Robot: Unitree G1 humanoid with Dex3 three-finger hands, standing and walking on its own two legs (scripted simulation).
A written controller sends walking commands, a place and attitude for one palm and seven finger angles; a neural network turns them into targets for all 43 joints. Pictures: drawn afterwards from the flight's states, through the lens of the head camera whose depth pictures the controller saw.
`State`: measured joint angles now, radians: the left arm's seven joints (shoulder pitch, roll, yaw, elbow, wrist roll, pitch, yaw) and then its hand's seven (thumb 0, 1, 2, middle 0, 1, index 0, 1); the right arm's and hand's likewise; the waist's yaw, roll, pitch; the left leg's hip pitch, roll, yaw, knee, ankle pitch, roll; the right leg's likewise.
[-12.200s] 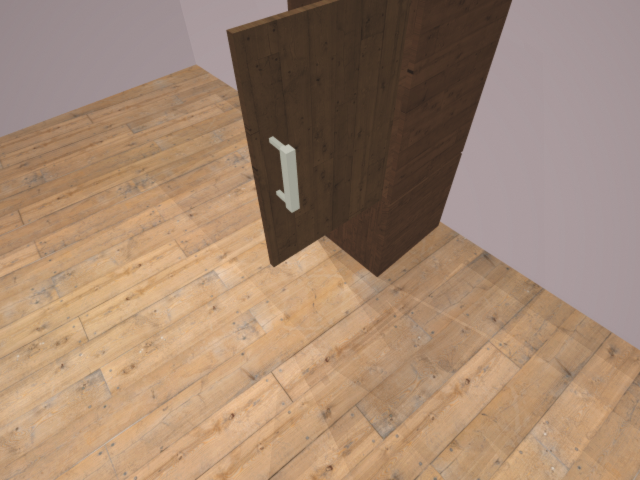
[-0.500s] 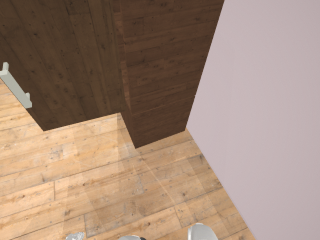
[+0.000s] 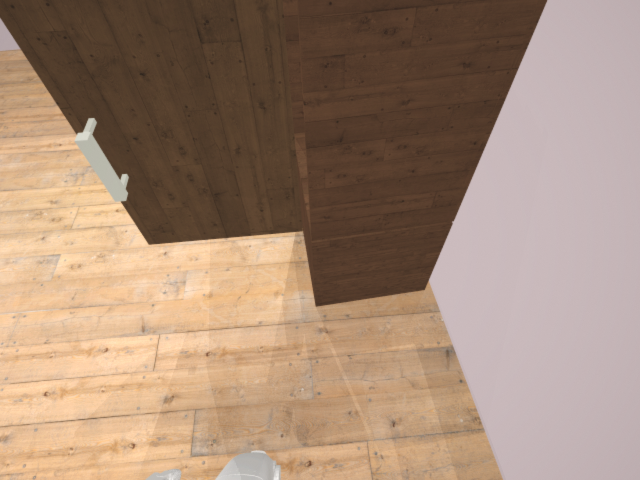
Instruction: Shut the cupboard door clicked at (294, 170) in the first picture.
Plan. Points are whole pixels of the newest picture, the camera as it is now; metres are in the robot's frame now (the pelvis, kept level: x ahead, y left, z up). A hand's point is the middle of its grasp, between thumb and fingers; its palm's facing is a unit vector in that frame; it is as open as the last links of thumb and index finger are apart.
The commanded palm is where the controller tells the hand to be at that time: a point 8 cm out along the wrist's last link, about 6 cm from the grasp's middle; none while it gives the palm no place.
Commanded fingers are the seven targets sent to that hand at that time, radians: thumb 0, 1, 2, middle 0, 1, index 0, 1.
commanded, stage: turn to face it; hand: left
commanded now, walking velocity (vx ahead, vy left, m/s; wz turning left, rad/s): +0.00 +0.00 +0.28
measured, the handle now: (106, 161) +0.64 +0.44 -0.04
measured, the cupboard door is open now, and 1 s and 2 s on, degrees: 87 87 87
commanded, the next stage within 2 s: take the last steps up to it in 0.12 s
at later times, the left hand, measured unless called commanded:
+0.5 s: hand out of the picture +0.03 +0.20 -0.17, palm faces +0.22 -0.94 -0.26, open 7.4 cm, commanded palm none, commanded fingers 0.00 0.90 0.90 -0.20 -0.30 -0.20 -0.30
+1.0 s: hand out of the picture +0.09 +0.27 -0.19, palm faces +0.27 -0.94 -0.22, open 7.4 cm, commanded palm none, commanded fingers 0.00 0.90 0.90 -0.20 -0.30 -0.20 -0.30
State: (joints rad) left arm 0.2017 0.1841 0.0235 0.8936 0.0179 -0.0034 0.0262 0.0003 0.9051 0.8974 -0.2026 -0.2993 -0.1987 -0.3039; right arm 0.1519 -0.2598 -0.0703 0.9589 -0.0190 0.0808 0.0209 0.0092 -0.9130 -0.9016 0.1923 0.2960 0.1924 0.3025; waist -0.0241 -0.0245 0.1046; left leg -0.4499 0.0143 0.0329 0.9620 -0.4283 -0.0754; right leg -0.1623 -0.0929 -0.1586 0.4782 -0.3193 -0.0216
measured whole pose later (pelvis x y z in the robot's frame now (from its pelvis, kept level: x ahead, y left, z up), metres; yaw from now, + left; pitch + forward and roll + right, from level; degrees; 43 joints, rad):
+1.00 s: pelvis +0.14 +0.09 -0.01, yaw +12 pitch +0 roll +2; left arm 0.29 0.20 0.06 1.07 0.02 0.00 0.00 0.01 0.91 0.90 -0.20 -0.30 -0.19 -0.30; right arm 0.20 -0.16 -0.03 0.98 -0.03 -0.04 -0.02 0.00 -0.93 -0.90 0.20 0.30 0.20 0.30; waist 0.03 -0.05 0.07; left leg -0.28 0.01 0.15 0.51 -0.23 0.02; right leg -0.44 -0.12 -0.08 1.12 -0.45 -0.01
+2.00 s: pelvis +0.18 +0.10 -0.01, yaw +9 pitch +0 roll +0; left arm 0.18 0.21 0.06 1.00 0.02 0.04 0.01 0.00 0.91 0.90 -0.20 -0.30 -0.19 -0.30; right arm 0.25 -0.19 -0.05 1.05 -0.02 0.04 -0.03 0.00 -0.91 -0.90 0.20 0.30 0.20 0.30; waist -0.03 -0.03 0.06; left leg -0.33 0.07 0.06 0.53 -0.22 -0.03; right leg -0.18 -0.05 -0.02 0.48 -0.31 0.00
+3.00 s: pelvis +0.23 +0.07 +0.00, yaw +10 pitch +0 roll +0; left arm 0.27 0.16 0.01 1.14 0.01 -0.01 0.04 0.00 0.92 0.90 -0.20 -0.30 -0.20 -0.30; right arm 0.27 -0.13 0.00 1.16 -0.02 0.00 -0.04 0.01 -0.91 -0.90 0.19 0.30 0.20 0.30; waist 0.00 -0.03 0.03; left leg -0.12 0.05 0.06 0.39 -0.26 -0.04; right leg -0.06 0.01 -0.05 0.37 -0.31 -0.03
